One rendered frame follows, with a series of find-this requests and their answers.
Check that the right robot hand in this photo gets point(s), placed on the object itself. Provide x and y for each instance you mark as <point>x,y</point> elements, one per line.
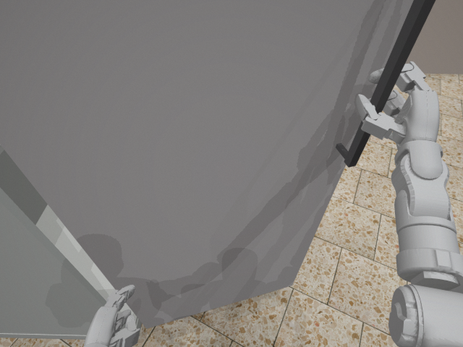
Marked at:
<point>419,114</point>

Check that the handle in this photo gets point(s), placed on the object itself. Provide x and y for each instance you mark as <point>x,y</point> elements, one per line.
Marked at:
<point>408,35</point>

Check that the right robot upper arm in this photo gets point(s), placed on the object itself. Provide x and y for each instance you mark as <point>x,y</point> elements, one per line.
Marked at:
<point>426,317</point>

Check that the right robot forearm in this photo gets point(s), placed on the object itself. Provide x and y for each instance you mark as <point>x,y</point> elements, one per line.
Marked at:
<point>429,253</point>

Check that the left robot hand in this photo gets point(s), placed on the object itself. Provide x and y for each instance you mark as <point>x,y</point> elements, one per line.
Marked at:
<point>106,324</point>

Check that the fridge door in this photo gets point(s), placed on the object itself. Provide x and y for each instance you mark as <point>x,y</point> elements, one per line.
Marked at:
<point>189,146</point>

